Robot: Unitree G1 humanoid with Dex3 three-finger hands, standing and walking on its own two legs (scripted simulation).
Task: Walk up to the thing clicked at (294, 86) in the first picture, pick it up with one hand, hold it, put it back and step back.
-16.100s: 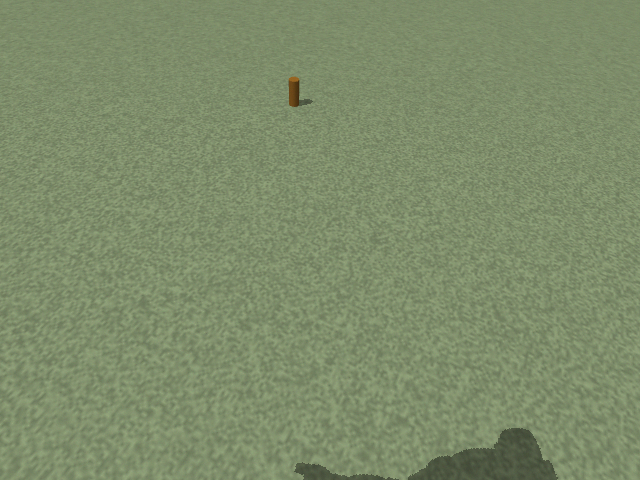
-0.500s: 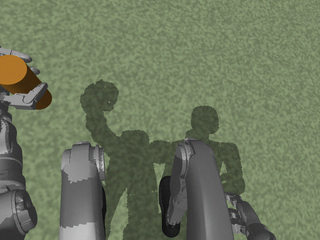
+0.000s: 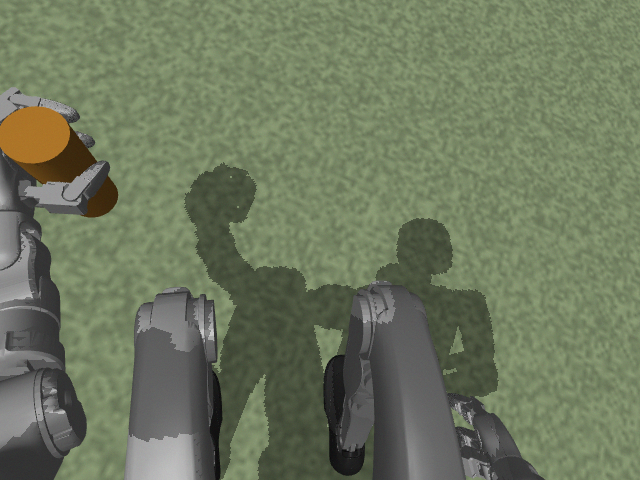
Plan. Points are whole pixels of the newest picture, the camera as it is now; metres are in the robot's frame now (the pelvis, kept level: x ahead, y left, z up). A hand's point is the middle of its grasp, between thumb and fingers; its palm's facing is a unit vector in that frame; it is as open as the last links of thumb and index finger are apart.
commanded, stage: settle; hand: left
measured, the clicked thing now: (69, 170) +0.46 +0.27 -0.06
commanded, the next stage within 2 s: lift in 0.08 s
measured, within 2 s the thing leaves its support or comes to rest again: neither
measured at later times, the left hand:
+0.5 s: hand (59, 147) +0.45 +0.25 +0.00, palm faces +0.21 -0.98 -0.05, open 8.4 cm
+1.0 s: hand out of the picture +0.42 +0.24 +0.15, palm faces +0.21 -0.97 -0.07, open 8.4 cm
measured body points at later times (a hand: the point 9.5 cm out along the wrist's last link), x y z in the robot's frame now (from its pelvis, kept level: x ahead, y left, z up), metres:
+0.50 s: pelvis +0.00 +0.00 +0.02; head +0.20 +0.04 +0.42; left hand +0.44 +0.31 +0.01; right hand +0.12 -0.27 -0.10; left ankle +0.08 +0.13 -0.34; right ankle +0.10 -0.13 -0.34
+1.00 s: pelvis +0.02 +0.00 +0.13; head +0.19 +0.03 +0.55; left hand +0.40 +0.29 +0.15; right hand +0.18 -0.25 +0.01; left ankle +0.08 +0.13 -0.34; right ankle +0.10 -0.13 -0.34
